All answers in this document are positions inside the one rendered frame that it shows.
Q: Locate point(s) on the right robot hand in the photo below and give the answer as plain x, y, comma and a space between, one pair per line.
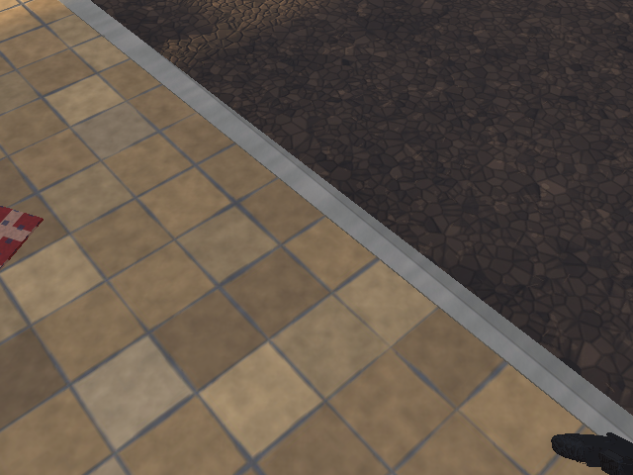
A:
612, 453

